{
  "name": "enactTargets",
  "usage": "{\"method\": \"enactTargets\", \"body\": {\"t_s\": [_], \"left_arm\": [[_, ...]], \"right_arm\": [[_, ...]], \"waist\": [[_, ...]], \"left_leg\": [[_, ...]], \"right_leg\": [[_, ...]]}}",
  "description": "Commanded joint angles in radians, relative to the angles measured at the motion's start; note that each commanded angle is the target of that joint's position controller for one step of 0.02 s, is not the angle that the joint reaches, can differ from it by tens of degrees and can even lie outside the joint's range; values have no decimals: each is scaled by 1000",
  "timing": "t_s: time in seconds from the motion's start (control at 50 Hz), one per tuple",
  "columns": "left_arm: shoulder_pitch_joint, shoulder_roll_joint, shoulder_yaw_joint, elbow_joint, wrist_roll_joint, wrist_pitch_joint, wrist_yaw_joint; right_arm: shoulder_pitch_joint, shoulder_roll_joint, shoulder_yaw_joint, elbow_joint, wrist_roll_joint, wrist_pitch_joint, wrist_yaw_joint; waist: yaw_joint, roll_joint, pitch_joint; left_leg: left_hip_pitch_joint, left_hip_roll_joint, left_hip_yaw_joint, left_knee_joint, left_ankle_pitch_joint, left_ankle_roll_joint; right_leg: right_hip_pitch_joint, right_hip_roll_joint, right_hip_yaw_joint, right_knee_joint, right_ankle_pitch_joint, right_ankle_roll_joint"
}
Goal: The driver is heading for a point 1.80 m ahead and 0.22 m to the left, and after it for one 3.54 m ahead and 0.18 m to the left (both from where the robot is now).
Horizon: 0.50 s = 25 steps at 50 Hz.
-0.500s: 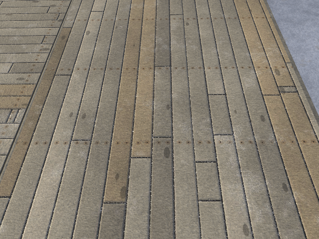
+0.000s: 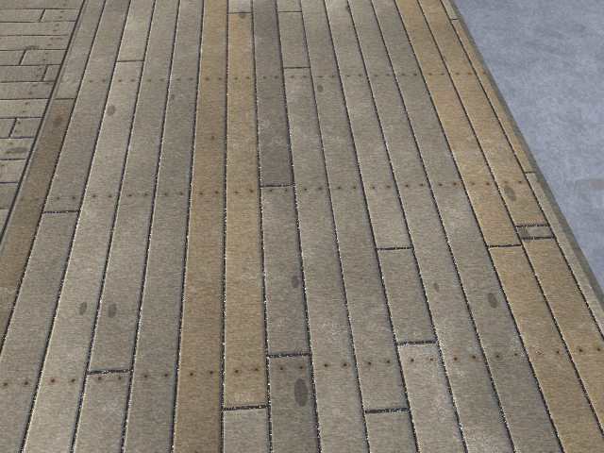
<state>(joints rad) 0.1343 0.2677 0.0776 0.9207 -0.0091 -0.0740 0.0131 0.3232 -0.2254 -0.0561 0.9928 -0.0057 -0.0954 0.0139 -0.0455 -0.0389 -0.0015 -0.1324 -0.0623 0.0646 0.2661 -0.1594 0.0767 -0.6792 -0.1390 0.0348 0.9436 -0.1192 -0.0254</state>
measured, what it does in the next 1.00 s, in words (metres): walks ahead: right foot, then left foot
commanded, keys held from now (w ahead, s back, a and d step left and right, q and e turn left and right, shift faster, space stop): w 1.00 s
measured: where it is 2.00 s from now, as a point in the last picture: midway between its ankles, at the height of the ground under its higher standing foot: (298, 240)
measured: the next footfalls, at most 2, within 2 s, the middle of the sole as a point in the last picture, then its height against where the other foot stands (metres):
right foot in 0.28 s outside the picture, level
left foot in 0.82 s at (256, 391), level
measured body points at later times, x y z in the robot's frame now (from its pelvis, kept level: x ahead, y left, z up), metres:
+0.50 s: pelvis +0.29 -0.07 +0.00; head +0.31 -0.08 +0.45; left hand +0.34 +0.19 -0.14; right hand +0.39 -0.34 -0.14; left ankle +0.33 +0.10 -0.67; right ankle +0.31 -0.15 -0.75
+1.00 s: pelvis +0.58 +0.00 -0.01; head +0.60 +0.01 +0.44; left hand +0.65 +0.27 -0.15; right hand +0.65 -0.27 -0.13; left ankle +0.62 +0.08 -0.75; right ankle +0.55 -0.15 -0.66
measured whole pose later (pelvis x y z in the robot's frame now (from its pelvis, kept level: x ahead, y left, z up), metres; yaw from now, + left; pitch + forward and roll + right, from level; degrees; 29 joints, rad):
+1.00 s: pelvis +0.58 +0.00 -0.01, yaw +0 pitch +1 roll +0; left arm 0.22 0.27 0.07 0.96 -0.02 -0.09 0.01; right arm 0.22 -0.24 -0.06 0.95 -0.01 -0.09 0.03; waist -0.02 -0.04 0.02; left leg -0.28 -0.04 0.07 0.40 -0.15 0.07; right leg -0.51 -0.09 0.01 1.14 -0.32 -0.05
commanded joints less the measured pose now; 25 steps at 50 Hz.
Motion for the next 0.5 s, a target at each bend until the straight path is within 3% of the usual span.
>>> {"method": "enactTargets", "body": {"t_s": [0.02,0.08,0.18,0.22,0.24,0.26,0.28,0.3,0.32,0.34,0.36,0.38,0.42,0.46,0.5], "left_arm": [[-33,34,7,-52,4,-7,-6],[-140,19,-4,-80,-3,-11,-18],[-251,29,-14,-132,-12,-23,-47],[-218,54,-8,-133,-14,-29,-56],[-158,78,3,-120,-12,-32,-55],[-26,112,23,-80,-8,-32,-52],[164,171,48,-26,0,-32,-44],[309,268,73,2,14,-26,-37],[320,212,51,9,2,-20,-38],[241,157,31,-2,-5,-21,-36],[151,121,19,-28,-2,-22,-34],[83,92,9,-35,9,-24,-38],[35,52,-3,-34,22,-33,-45],[60,73,1,-18,16,-38,-41],[97,105,8,-3,17,-39,-28]], "right_arm": [[-22,-152,-26,-51,6,-11,-18],[34,-159,-26,-30,14,-7,-22],[105,-172,-35,12,20,17,-26],[89,-185,-41,13,22,26,-30],[67,-195,-45,8,23,30,-31],[41,-189,-42,2,25,35,-31],[33,-160,-29,-14,17,35,-30],[140,-60,2,-28,8,18,-20],[130,-56,8,-16,15,-8,-13],[42,-144,-17,-42,44,-26,-7],[-35,-158,-19,-64,55,-33,-9],[-72,-149,-23,-70,44,-30,-16],[-33,-115,-31,-58,29,-1,-25],[-25,-83,-28,-57,25,18,-29],[-93,-94,-32,-82,16,23,-32]], "waist": [[28,94,34],[-9,93,61],[-34,97,97],[0,117,73],[38,135,32],[110,133,-45],[182,100,-174],[163,-109,-339],[164,-202,-412],[160,-150,-279],[137,-86,-167],[104,-20,-84],[40,-45,-39],[24,-41,-13],[32,-19,16]], "left_leg": [[-14,255,-153,-153,207,130],[18,246,-120,-159,176,116],[197,317,-131,-82,236,112],[236,334,-131,-22,368,94],[237,326,-119,45,533,82],[208,287,-84,192,677,60],[55,233,-47,428,594,28],[-361,81,-2,838,189,-47],[-527,5,-134,1026,-399,-52],[-626,74,-180,1104,-372,-29],[-635,130,-145,1080,-285,-16],[-596,170,-126,1009,-206,-16],[-474,214,-136,912,-132,-17],[-464,224,-124,848,-96,-32],[-532,229,-121,746,-2,-53]], "right_leg": [[-21,-5,1,-158,174,14],[11,28,-32,-302,250,13],[-33,51,-35,-413,149,-16],[40,74,-49,-439,74,-42],[146,106,-75,-445,44,-59],[331,141,-104,-466,60,-84],[632,79,-35,-425,93,-131],[1055,-187,392,-449,-30,-282],[1121,-267,694,-617,-119,-324],[1015,-231,578,-636,-182,-271],[858,-195,435,-658,-142,-237],[695,-158,334,-699,-75,-220],[526,-102,223,-763,-13,-197],[472,-90,165,-806,35,-212],[483,-90,132,-830,87,-219]]}}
